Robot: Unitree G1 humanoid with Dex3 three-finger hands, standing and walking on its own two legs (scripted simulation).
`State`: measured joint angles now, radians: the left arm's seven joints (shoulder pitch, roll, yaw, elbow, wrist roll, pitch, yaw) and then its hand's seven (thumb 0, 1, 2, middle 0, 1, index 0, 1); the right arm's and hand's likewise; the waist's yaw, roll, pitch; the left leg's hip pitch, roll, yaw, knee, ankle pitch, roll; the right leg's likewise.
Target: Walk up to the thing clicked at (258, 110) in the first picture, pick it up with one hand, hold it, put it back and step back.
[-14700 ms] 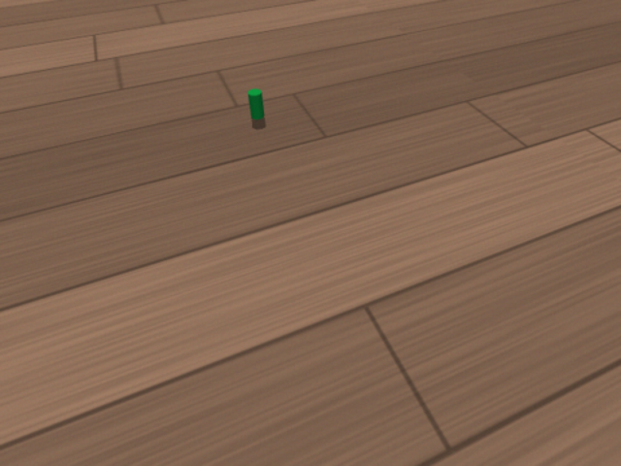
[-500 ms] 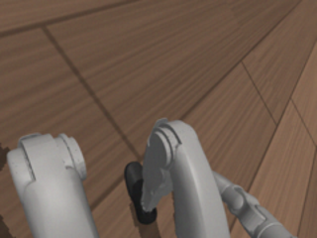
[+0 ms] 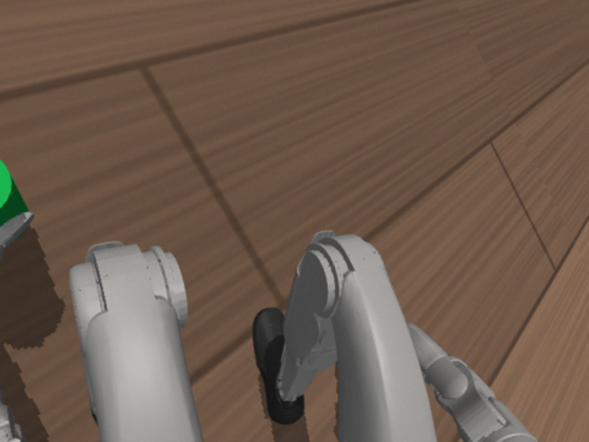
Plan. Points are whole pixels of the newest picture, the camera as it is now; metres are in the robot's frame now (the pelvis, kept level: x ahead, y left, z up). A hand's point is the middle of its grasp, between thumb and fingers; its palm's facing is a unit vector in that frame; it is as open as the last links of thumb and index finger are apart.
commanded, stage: settle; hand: left
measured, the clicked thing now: out of the picture +0.38 +0.33 -0.18
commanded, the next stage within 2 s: lift in 1.42 s
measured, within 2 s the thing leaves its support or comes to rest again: neither
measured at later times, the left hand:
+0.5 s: hand out of the picture +0.36 +0.33 -0.04, palm faces +0.41 -0.91 -0.06, open 10.9 cm
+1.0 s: hand out of the picture +0.37 +0.32 +0.01, palm faces +0.42 -0.91 -0.05, open 10.9 cm
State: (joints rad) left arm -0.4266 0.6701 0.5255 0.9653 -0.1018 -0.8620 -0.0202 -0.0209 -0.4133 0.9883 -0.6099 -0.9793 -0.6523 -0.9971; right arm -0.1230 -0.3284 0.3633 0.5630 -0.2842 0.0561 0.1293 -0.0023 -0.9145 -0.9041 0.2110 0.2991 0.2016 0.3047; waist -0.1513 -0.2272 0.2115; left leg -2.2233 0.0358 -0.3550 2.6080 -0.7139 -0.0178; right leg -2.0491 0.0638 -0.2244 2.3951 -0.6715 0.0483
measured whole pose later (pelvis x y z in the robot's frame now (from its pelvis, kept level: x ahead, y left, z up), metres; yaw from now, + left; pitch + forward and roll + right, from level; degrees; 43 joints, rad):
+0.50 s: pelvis +0.01 -0.01 +0.03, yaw +6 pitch +26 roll -10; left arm -0.40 0.48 0.47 0.77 -0.17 -0.65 -0.15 -0.02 -0.47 1.06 -0.62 -0.99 -0.66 -1.01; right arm 0.00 -0.29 0.13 0.65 -0.12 0.05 0.09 0.00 -0.90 -0.90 0.21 0.30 0.20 0.30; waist -0.09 -0.07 0.00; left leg -2.24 0.04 -0.20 2.45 -0.69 -0.02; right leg -2.12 0.02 -0.12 2.35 -0.70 0.03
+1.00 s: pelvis +0.02 -0.02 +0.06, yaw +8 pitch +30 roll -6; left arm -0.46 0.41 0.52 0.77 -0.17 -0.57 -0.22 -0.02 -0.50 1.10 -0.63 -0.99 -0.67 -1.01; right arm 0.04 -0.29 0.04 0.68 -0.07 0.01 0.05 0.00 -0.91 -0.90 0.21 0.30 0.20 0.30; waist -0.08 -0.03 -0.08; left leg -2.19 0.05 -0.15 2.34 -0.69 -0.03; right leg -2.11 0.01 -0.08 2.29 -0.71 0.01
